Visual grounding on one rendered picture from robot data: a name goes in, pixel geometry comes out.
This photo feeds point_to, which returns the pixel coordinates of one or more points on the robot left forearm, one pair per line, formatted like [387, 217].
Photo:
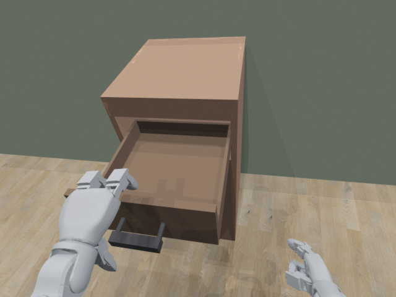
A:
[68, 270]

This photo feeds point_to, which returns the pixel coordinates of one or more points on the left robot hand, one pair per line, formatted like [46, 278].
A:
[89, 211]

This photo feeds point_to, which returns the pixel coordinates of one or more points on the drawer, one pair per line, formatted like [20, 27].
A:
[181, 168]

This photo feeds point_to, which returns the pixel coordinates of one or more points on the right robot hand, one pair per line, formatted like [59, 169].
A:
[303, 276]

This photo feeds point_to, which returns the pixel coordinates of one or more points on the handle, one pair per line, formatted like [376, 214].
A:
[136, 241]

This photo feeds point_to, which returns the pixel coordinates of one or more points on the robot right forearm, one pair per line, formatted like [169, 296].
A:
[325, 288]

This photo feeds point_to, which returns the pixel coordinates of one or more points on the cabinet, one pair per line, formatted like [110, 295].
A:
[186, 79]

